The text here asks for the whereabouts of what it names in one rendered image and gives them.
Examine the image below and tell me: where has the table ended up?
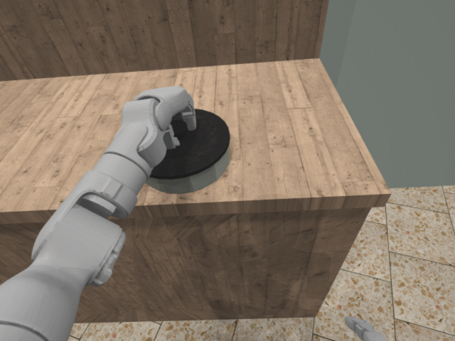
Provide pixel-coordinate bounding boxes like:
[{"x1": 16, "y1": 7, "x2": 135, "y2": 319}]
[{"x1": 0, "y1": 0, "x2": 392, "y2": 323}]

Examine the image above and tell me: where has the left robot hand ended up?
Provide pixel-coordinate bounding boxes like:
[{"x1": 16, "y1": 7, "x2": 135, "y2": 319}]
[{"x1": 134, "y1": 86, "x2": 196, "y2": 149}]

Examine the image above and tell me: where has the knob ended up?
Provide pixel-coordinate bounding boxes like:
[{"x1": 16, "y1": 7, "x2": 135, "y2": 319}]
[{"x1": 171, "y1": 120, "x2": 188, "y2": 140}]

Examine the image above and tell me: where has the left robot upper arm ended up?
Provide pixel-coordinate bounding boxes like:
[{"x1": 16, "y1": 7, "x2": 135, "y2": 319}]
[{"x1": 0, "y1": 204, "x2": 126, "y2": 341}]

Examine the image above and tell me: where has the left robot forearm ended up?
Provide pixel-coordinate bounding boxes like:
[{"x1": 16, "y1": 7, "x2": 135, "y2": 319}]
[{"x1": 31, "y1": 94, "x2": 172, "y2": 261}]

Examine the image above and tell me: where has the right robot hand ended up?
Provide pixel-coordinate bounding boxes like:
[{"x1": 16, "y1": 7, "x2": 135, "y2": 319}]
[{"x1": 345, "y1": 316, "x2": 387, "y2": 341}]

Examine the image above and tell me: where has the pot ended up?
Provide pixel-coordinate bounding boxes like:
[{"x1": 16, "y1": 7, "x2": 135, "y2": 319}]
[{"x1": 146, "y1": 147, "x2": 230, "y2": 194}]

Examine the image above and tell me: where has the lid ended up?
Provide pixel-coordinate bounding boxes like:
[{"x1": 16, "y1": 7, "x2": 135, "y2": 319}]
[{"x1": 150, "y1": 109, "x2": 230, "y2": 180}]

